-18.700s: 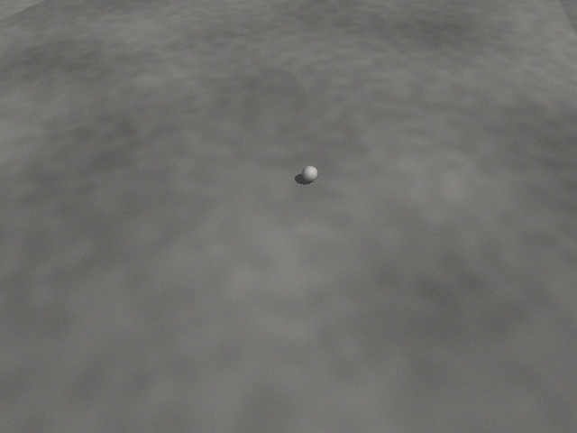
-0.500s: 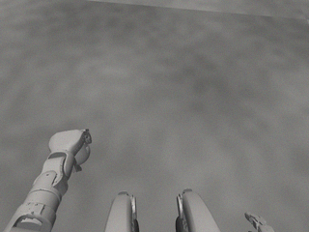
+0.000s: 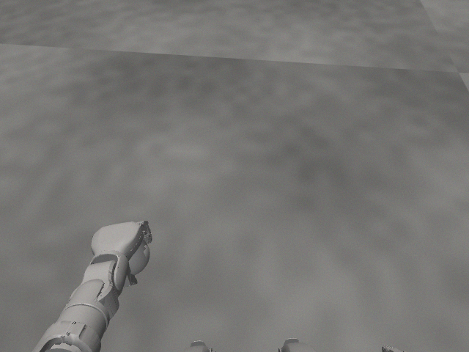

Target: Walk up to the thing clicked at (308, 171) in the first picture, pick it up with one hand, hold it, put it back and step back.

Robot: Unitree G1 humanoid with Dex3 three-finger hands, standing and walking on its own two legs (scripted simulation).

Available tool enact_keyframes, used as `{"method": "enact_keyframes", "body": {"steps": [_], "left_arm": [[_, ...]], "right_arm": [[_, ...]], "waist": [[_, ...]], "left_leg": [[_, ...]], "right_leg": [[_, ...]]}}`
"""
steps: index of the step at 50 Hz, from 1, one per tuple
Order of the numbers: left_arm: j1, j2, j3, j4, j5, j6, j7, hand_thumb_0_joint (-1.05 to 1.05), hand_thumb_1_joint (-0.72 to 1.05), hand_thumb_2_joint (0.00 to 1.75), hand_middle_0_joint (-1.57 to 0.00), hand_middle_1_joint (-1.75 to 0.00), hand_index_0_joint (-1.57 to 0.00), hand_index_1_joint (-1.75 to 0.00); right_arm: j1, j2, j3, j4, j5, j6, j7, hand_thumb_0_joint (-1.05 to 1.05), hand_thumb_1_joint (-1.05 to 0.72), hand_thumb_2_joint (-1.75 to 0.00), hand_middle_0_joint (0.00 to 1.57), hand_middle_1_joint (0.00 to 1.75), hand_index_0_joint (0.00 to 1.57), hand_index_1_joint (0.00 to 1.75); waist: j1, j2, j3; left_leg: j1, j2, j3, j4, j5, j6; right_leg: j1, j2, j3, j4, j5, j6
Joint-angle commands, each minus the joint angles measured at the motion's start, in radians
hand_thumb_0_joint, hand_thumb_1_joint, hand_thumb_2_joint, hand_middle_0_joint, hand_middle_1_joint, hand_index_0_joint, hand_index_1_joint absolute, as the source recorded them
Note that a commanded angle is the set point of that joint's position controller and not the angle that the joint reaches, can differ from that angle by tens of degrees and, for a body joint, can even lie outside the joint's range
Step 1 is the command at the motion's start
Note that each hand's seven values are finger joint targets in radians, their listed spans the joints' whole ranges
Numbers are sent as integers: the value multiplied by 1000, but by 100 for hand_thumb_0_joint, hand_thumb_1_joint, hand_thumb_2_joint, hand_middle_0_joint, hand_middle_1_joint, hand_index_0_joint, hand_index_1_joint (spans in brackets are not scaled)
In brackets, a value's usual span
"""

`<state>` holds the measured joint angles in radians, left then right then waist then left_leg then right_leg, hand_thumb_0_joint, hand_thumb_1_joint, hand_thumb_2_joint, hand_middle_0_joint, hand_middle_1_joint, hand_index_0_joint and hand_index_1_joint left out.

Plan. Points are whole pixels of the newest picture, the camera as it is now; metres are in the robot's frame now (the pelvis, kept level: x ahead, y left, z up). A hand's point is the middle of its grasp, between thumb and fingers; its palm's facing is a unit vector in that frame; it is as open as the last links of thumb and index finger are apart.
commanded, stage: lift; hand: left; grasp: from above
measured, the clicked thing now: (128, 255) +0.34 +0.23 -0.10
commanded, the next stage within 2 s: hold in 0.06 s
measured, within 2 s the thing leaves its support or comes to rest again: neither
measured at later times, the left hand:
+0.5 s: hand (118, 244) +0.34 +0.22 -0.03, palm faces -0.44 -0.06 -0.90, open 10.1 cm
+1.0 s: hand (115, 241) +0.33 +0.22 +0.00, palm faces -0.44 -0.05 -0.89, open 10.1 cm
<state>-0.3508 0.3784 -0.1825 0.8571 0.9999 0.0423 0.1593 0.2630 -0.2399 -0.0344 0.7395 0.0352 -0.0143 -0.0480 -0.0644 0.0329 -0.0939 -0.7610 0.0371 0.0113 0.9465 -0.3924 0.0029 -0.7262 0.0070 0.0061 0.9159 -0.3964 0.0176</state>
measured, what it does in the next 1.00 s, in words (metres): stands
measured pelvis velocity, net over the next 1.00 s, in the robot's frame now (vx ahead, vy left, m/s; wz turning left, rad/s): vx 0.03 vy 0.00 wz -0.01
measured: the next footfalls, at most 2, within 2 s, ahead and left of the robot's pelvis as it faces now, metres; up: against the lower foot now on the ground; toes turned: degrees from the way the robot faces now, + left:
none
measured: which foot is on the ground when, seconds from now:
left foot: down 0.00-1.00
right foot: down 0.00-1.00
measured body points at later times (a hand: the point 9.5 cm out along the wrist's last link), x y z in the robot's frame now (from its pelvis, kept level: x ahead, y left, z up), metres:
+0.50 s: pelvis +0.02 +0.00 +0.03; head +0.06 -0.01 +0.48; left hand +0.36 +0.22 +0.02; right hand +0.13 -0.27 -0.09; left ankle +0.04 +0.12 -0.68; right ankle +0.03 -0.13 -0.68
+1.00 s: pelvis +0.03 +0.00 +0.05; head +0.05 -0.02 +0.49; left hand +0.35 +0.22 +0.05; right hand +0.15 -0.27 -0.07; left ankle +0.04 +0.12 -0.68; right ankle +0.03 -0.13 -0.68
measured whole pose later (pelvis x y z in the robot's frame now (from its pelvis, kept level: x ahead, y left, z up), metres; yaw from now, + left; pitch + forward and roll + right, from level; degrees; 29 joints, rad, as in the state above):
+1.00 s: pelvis +0.03 +0.00 +0.05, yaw -1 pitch +4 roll +0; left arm -0.26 0.39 -0.20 0.66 1.00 0.02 0.00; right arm 0.22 -0.26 -0.04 0.69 0.07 0.05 -0.05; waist -0.01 0.05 -0.04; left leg -0.37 0.02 0.04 0.58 -0.28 0.00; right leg -0.36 0.00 0.03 0.58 -0.29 0.01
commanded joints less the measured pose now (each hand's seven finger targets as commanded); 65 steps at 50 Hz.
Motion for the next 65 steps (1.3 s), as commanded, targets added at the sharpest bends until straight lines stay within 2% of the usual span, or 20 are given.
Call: {"method": "enact_keyframes", "body": {"steps": [1,9,12,13,19,21,22,28,32,34,35,42,46,47,48,49,51,56,57,65], "left_arm": [[-281,183,68,-166,-3,2,29,0,49,93,-85,-93,-87,-92],[-267,188,67,-200,-4,-10,16,0,50,95,-83,-98,-87,-95],[-295,204,68,-214,9,-11,10,0,48,93,-82,-96,-85,-92],[-290,211,72,-221,7,-13,5,0,47,93,-82,-95,-85,-92],[-281,197,62,-261,-2,-14,-21,0,49,91,-81,-96,-85,-92],[-259,186,55,-228,-3,-9,-32,0,46,91,-80,-97,-84,-93],[-263,198,59,-249,-2,-13,-38,0,47,91,-81,-95,-84,-92],[-253,208,69,-286,-7,-18,-62,0,47,93,-81,-97,-85,-94],[-238,211,66,-307,-2,-22,-82,0,46,93,-81,-96,-84,-93],[-253,229,83,-332,-3,-26,-86,0,43,94,-78,-98,-81,-94],[-258,232,82,-340,0,-26,-88,0,44,94,-79,-97,-82,-94],[-228,224,81,-364,-1,-25,-105,0,46,95,-80,-97,-83,-94],[-224,212,71,-383,-2,-22,-117,0,44,94,-79,-98,-82,-94],[-228,230,85,-388,-6,-23,-118,0,46,94,-79,-99,-83,-95],[-224,219,78,-375,-4,-22,-122,0,45,95,-79,-99,-83,-96],[-228,218,75,-399,-9,-24,-124,0,47,96,-81,-99,-84,-95],[-205,211,72,-376,-4,-22,-126,0,45,95,-79,-99,-83,-96],[-231,226,76,-436,-6,-25,-133,0,46,97,-80,-100,-83,-97],[-220,233,87,-418,-7,-24,-132,0,44,99,-80,-100,-83,-97],[-200,230,81,-433,-13,-24,-149,0,46,96,-78,-103,-82,-99]], "right_arm": [[21,-149,-50,-104,0,-27,-9,0,-91,-90,20,30,20,30],[-3,-150,-52,-118,4,-21,-6,0,-90,-90,20,30,20,30],[-5,-156,-56,-110,8,-19,-7,0,-90,-90,20,30,20,30],[-11,-157,-57,-115,9,-17,-7,0,-90,-90,20,30,20,30],[-23,-159,-59,-120,14,-15,-4,0,-90,-90,20,30,20,30],[-26,-158,-58,-123,14,-13,-3,0,-90,-90,20,30,20,30],[-29,-161,-59,-125,15,-12,-3,0,-90,-90,20,30,20,30],[-44,-160,-56,-148,19,-2,-2,0,-90,-90,20,30,20,30],[-54,-156,-53,-165,23,8,-3,0,-90,-90,20,30,20,30],[-51,-157,-53,-159,22,10,-5,0,-90,-90,20,30,20,30],[-59,-155,-53,-163,23,12,-5,0,-90,-90,20,30,20,30],[-76,-155,-51,-176,27,20,-6,0,-90,-90,20,30,20,30],[-84,-151,-48,-180,29,24,-8,0,-90,-90,20,30,20,30],[-90,-151,-48,-181,28,25,-9,0,-91,-90,20,30,20,30],[-90,-151,-46,-187,30,27,-9,0,-90,-90,20,30,20,30],[-96,-151,-46,-190,32,28,-9,0,-90,-90,20,30,20,30],[-104,-149,-45,-191,31,29,-9,0,-90,-90,20,30,20,30],[-110,-150,-43,-196,33,33,-11,0,-90,-90,20,30,20,30],[-109,-151,-43,-194,33,34,-12,0,-91,-90,20,30,20,30],[-137,-148,-38,-209,38,38,-15,0,-90,-90,20,30,20,30]], "waist": [[4,7,-283],[17,-2,-267],[9,19,-264],[20,16,-262],[26,10,-257],[18,-2,-232],[31,0,-236],[40,-14,-231],[43,-25,-218],[37,1,-244],[50,4,-235],[53,1,-208],[51,-24,-216],[63,-12,-205],[53,-21,-193],[63,-18,-195],[58,-18,-173],[61,-8,-199],[63,-5,-196],[67,-15,-162]], "left_leg": [[291,-39,-16,-195,192,2],[356,-48,-2,-261,221,4],[396,-46,-1,-284,245,0],[409,-45,-1,-296,246,-1],[456,-44,2,-328,302,-2],[459,-41,-1,-335,318,-2],[462,-43,2,-338,327,-2],[475,-48,9,-358,337,4],[480,-53,17,-370,336,13],[511,-49,15,-377,361,9],[512,-47,12,-386,359,7],[532,-48,20,-417,342,9],[546,-52,25,-421,363,16],[543,-50,24,-426,356,14],[544,-51,26,-432,346,16],[548,-50,25,-440,336,14],[549,-48,23,-452,318,13],[581,-50,28,-457,357,15],[585,-48,28,-461,357,15],[589,-50,32,-490,315,17]], "right_leg": [[170,34,1,-203,189,-29],[258,29,10,-276,217,-24],[263,33,10,-288,236,-27],[271,34,3,-293,231,-29],[314,38,7,-317,277,-32],[310,39,3,-322,287,-31],[332,38,3,-325,295,-31],[374,35,11,-352,313,-27],[391,29,18,-371,330,-21],[395,33,16,-366,339,-26],[401,34,11,-370,334,-27],[422,32,14,-401,319,-28],[437,26,19,-411,351,-21],[438,27,15,-419,338,-22],[434,27,17,-424,334,-23],[441,28,16,-427,317,-24],[435,29,15,-436,294,-27],[455,25,16,-441,336,-25],[459,26,15,-444,331,-26],[467,22,17,-477,291,-24]]}}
